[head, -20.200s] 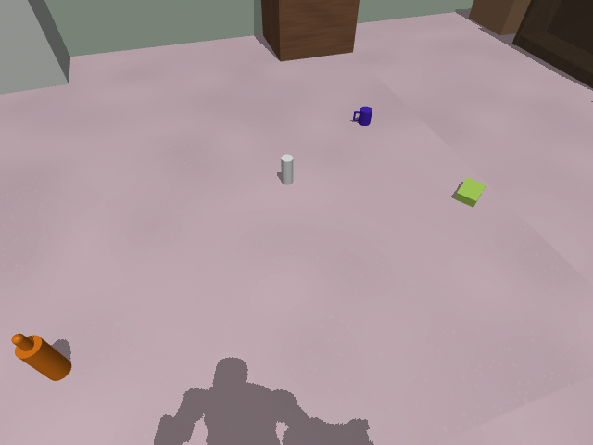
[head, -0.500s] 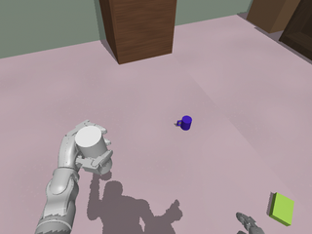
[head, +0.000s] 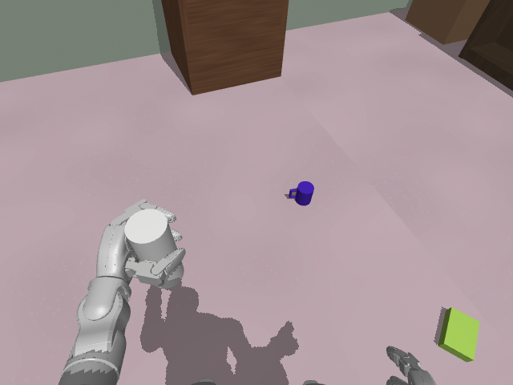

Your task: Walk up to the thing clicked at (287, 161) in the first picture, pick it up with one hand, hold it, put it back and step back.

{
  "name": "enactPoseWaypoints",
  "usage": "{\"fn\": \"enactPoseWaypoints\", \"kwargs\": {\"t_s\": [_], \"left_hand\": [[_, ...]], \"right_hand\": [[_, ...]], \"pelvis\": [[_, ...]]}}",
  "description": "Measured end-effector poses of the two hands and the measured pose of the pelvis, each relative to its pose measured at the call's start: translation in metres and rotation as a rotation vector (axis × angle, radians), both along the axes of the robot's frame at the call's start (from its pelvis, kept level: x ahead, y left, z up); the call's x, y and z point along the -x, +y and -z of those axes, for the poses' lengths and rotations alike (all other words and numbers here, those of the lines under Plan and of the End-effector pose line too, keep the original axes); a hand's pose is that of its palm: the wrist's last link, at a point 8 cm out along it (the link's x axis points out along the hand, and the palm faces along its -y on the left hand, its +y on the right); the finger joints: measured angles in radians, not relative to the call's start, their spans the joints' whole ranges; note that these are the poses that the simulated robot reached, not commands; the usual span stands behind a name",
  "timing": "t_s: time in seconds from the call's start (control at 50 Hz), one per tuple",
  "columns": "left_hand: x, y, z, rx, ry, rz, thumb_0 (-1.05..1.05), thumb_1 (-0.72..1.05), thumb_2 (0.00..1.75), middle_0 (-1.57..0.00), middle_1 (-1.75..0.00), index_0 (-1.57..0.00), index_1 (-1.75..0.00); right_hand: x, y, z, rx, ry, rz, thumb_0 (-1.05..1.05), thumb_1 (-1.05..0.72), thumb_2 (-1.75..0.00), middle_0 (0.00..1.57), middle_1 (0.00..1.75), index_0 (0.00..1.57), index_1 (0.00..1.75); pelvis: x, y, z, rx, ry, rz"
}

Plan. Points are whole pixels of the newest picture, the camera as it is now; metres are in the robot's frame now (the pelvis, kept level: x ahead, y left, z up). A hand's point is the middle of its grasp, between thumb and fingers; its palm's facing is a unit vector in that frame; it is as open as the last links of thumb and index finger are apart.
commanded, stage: crouch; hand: left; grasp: from the side
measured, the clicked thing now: (158, 252) +0.33 +0.17 +0.01
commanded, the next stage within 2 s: lower in 1.70 s
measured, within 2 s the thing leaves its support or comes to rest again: neither
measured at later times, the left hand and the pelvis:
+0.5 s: hand (179, 287) +0.35 +0.17 -0.20, palm faces +0.00 -1.00 -0.01, open 8.3 cm; pelvis -0.03 +0.00 -0.18, yaw -1 degrees
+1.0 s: hand (191, 308) +0.37 +0.18 -0.41, palm faces +0.02 -1.00 -0.01, open 8.3 cm; pelvis -0.08 +0.00 -0.36, yaw -3 degrees
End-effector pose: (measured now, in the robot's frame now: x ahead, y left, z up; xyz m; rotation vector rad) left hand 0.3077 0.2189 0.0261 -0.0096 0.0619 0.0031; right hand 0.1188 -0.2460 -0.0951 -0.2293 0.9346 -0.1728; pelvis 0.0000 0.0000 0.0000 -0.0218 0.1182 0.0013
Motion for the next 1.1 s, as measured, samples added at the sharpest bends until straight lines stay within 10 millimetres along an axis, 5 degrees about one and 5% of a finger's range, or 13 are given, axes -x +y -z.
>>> {"fn": "enactPoseWaypoints", "kwargs": {"t_s": [0.22, 0.58, 0.8, 1.1], "left_hand": [[-0.007, 0.004, 0.083, 0.013, 0.005, 0.0, 0.0, -0.2, 1.14, -0.81, -1.08, -0.82, -1.09], [-0.022, 0.009, 0.267, -0.025, -0.014, 0.007, 0.0, -0.2, 1.14, -0.81, -1.07, -0.82, -1.09], [-0.032, 0.013, 0.368, -0.023, -0.011, -0.013, 0.0, -0.21, 1.15, -0.82, -1.07, -0.83, -1.09], [-0.044, 0.011, 0.459, -0.026, -0.008, 0.001, 0.0, -0.21, 1.15, -0.82, -1.07, -0.83, -1.08]], "right_hand": [[0.016, -0.013, 0.048, 0.044, 0.076, -0.034, 0.01, -0.88, -0.9, 0.2, 0.3, 0.2, 0.3], [0.041, -0.015, 0.227, 0.03, 0.218, -0.094, 0.01, -0.9, -0.91, 0.2, 0.3, 0.2, 0.3], [0.068, -0.018, 0.314, 0.044, 0.274, -0.127, 0.01, -0.9, -0.91, 0.2, 0.3, 0.2, 0.3], [0.122, -0.027, 0.387, 0.084, 0.397, -0.107, 0.01, -0.91, -0.91, 0.2, 0.3, 0.2, 0.3]], "pelvis": [[0.013, 0.0, 0.049, 0.007, 0.168, 0.0], [0.042, -0.004, 0.208, 0.02, 0.438, 0.014], [0.067, -0.005, 0.295, 0.027, 0.466, 0.028], [0.084, -0.002, 0.378, 0.047, 0.411, 0.047]]}}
